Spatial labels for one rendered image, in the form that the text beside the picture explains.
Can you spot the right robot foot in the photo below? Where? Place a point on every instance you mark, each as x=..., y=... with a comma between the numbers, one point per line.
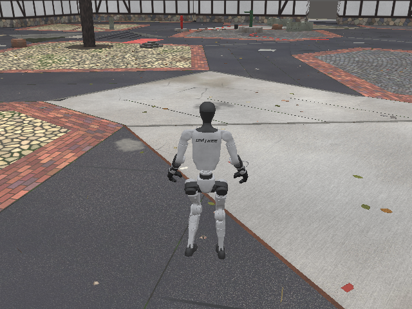
x=221, y=253

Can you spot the right robot upper arm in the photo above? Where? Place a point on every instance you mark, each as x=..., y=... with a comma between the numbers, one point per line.
x=231, y=147

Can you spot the robot left hand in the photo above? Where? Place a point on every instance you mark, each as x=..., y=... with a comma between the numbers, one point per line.
x=170, y=176

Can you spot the right robot thigh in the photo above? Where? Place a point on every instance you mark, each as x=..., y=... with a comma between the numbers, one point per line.
x=221, y=188

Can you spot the robot right hand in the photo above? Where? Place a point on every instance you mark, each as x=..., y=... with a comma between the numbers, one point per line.
x=245, y=176

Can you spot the right robot forearm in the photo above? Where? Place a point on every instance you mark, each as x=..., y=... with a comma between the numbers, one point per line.
x=240, y=167

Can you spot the left robot upper arm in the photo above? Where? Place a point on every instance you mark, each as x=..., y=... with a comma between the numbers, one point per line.
x=182, y=146

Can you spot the left robot forearm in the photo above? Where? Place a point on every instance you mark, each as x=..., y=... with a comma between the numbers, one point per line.
x=174, y=166

